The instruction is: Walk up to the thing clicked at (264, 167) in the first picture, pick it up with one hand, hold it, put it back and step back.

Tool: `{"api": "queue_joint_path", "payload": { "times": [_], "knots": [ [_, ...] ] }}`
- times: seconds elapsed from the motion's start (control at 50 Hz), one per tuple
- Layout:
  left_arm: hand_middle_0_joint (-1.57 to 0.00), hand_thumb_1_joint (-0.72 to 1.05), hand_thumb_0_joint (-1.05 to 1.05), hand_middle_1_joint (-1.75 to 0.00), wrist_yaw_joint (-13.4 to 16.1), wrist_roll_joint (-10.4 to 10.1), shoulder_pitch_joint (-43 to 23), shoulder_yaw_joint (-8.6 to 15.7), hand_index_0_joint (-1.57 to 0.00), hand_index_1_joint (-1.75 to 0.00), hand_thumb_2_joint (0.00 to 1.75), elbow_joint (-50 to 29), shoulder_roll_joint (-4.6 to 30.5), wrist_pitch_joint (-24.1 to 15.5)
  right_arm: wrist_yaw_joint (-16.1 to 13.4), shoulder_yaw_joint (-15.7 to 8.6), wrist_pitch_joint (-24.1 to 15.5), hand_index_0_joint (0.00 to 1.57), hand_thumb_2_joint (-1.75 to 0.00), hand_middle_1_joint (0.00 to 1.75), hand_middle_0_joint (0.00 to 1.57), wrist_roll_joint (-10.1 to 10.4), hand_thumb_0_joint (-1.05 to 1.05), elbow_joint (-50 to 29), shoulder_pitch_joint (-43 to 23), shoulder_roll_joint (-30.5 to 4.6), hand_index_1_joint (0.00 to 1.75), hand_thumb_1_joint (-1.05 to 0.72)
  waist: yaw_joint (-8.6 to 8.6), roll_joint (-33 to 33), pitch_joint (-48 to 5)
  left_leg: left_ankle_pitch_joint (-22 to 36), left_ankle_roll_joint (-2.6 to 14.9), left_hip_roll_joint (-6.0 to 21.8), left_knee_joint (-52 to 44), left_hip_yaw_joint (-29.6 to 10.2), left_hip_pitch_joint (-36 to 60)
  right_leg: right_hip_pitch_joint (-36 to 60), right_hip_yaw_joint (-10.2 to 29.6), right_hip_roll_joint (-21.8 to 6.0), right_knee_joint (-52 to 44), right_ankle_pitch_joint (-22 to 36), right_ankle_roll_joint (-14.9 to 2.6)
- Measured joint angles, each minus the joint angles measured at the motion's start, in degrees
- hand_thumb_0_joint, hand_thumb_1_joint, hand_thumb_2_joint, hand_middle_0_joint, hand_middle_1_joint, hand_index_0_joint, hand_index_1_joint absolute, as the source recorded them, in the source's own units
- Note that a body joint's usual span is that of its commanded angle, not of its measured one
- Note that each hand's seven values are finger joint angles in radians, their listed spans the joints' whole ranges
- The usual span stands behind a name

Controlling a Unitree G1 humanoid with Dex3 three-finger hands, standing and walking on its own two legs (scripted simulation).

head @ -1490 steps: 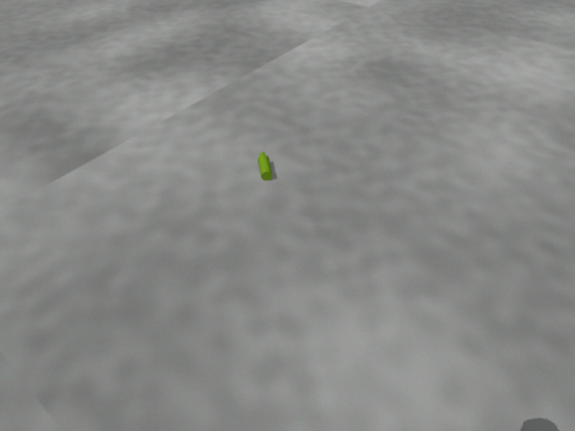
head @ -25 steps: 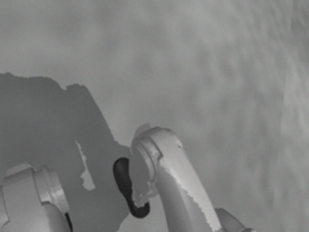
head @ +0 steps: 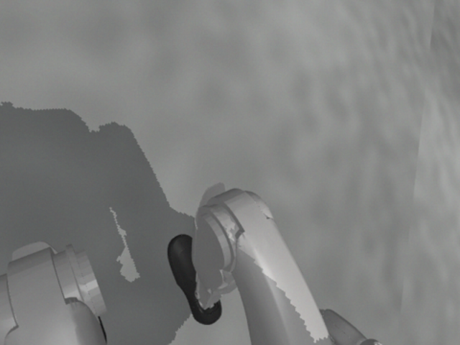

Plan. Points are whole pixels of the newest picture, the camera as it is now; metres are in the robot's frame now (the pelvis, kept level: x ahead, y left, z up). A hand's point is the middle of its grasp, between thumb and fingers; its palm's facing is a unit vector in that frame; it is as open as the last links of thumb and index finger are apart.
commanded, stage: open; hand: left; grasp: from above
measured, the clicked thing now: out of the picture +0.43 +0.36 -0.28
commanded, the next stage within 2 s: withdraw in 0.22 s
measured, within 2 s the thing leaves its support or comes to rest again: rests again in 1.76 s
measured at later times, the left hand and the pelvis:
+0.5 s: hand out of the picture +0.45 +0.33 -0.24, palm faces -0.39 -0.15 -0.91, open 13.3 cm; pelvis +0.00 +0.00 +0.00, yaw +0 degrees
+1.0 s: hand out of the picture +0.42 +0.33 -0.07, palm faces -0.49 -0.14 -0.86, open 13.7 cm; pelvis -0.01 -0.02 +0.06, yaw +9 degrees
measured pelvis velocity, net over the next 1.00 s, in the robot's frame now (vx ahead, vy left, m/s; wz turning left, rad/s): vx -0.01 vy -0.02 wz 0.15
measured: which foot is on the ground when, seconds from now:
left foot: down 0.00-1.00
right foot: down 0.00-1.00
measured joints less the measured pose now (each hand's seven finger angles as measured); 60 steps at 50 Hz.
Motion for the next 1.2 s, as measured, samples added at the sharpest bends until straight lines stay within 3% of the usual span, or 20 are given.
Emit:
{"api": "queue_joint_path", "payload": {
  "times": [0.22,0.4,0.5,0.56,0.62,0.68,0.8,0.88,0.94,1.0,1.2],
  "knots": [
    [-0.24,-0.31,0.0,-0.89,-1.16,-0.52,0.26,0.04,-0.24,-0.88,0.82,0.39,0.13,-0.87,-0.31,0.31,0.48,0.2,-0.9,0.3,0.2,0.4,0.0,-0.43,-0.13,-0.21,0.3,-0.9,0.12,0.07,0.3,0.67,0.01,0.05,-0.28,0.17,0.16,0.12,0.14,0.02,-0.18,0.62,-0.05],
    [-0.19,-0.35,0.0,-0.94,-0.61,0.49,0.32,0.06,-0.2,-0.93,0.87,0.12,0.66,-1.95,-0.94,0.6,0.63,0.2,-0.9,0.3,0.2,0.19,0.0,-0.34,0.25,-0.24,0.3,-0.9,0.14,-0.19,0.63,0.98,-0.1,0.13,-0.3,0.1,0.12,-0.02,0.09,0.09,-0.21,1.04,-0.11],
    [-0.2,-0.37,0.0,-0.91,0.05,1.01,1.43,1.58,-0.2,-0.91,0.88,-4.62,-0.55,-1.17,-0.44,-0.6,0.16,0.2,-0.9,0.3,0.2,0.12,0.0,0.08,1.62,-0.03,0.3,-0.9,0.77,0.33,-0.67,0.62,-0.47,0.1,-0.48,0.18,-0.04,-0.44,0.17,0.0,-0.12,0.71,-0.43],
    [-0.2,-0.38,0.0,-0.9,-0.63,-0.08,3.6,2.75,-0.2,-0.9,0.89,-10.15,-2.89,0.44,0.33,-2.65,0.2,0.2,-0.9,0.3,0.2,0.62,0.0,0.69,3.05,0.29,0.3,-0.9,1.73,1.86,-2.92,0.19,-0.75,0.0,-0.88,0.4,-0.42,-1.02,0.35,-0.19,-0.14,0.14,-0.76],
    [-0.2,-0.38,0.0,-0.89,-2.37,-2.39,6.67,2.38,-0.2,-0.89,0.89,-17.4,-6.79,2.8,1.2,-5.32,1.09,0.2,-0.9,0.3,0.2,1.97,0.0,1.99,4.43,0.87,0.3,-0.9,3.51,4.29,-6.56,-0.25,-0.96,-0.11,-1.9,1.03,-0.71,-1.6,0.87,-0.47,-0.48,-0.64,-1.12],
    [-0.19,-0.39,0.0,-0.89,-5.37,-5.24,8.89,0.29,-0.19,-0.89,0.91,-22.38,-10.82,5.85,1.77,-8.02,2.96,0.2,-0.9,0.3,0.2,3.83,0.0,3.31,4.86,1.44,0.3,-0.9,5.66,7.03,-10.45,-0.44,-0.76,-0.09,-3.64,2.3,-0.38,-1.64,1.94,-0.68,-1.3,-1.33,-1.2],
    [-0.17,-0.42,0.0,-0.91,-15.1,-12.0,9.94,-5.52,-0.16,-0.91,0.94,-26.12,-16.9,10.89,0.94,-11.81,7.37,0.2,-0.9,0.3,0.2,7.19,0.0,3.34,3.11,2.1,0.3,-0.9,9.11,10.5,-13.65,1.03,0.04,0.12,-9.22,5.8,3.52,1.36,5.05,-0.94,-4.66,-1.02,-1.05],
    [-0.16,-0.43,0.0,-0.92,-21.5,-13.66,8.54,-7.81,-0.15,-0.93,0.95,-26.0,-19.33,10.12,-1.58,-12.44,9.49,0.2,-0.9,0.3,0.2,8.52,0.0,2.26,2.27,2.1,0.3,-0.91,10.06,10.83,-13.78,2.98,-0.08,-0.25,-13.02,7.18,6.25,3.75,6.36,-1.42,-7.17,0.02,-1.36],
    [-0.16,-0.44,0.0,-0.93,-24.33,-12.6,6.88,-8.04,-0.15,-0.94,0.96,-24.93,-19.55,7.95,-4.0,-12.19,10.61,0.2,-0.9,0.3,0.2,8.8,0.0,1.25,2.17,1.86,0.3,-0.91,9.86,10.25,-13.36,4.4,-0.53,-0.61,-14.87,7.35,7.29,4.7,6.55,-1.77,-8.46,0.98,-1.83],
    [-0.16,-0.45,0.0,-0.94,-24.97,-10.65,5.38,-7.48,-0.15,-0.95,0.97,-23.35,-18.48,5.12,-6.25,-11.81,11.51,0.2,-0.9,0.3,0.2,8.65,0.0,0.81,2.38,1.57,0.3,-0.91,9.12,9.22,-12.9,5.34,-0.96,-0.79,-15.49,7.19,7.45,4.76,6.42,-1.93,-8.82,1.76,-2.22],
    [-0.12,-0.49,0.0,-0.99,-19.87,-4.28,2.05,-5.78,-0.11,-1.0,1.01,-15.09,-12.65,-0.93,-9.52,-10.12,12.56,0.2,-0.9,0.3,0.2,7.07,0.0,3.06,4.07,1.13,0.3,-0.9,6.7,7.21,-11.39,5.4,-0.74,-1.06,-11.55,6.94,3.39,1.15,6.1,-2.11,-5.32,1.79,-1.88]
  ]
}}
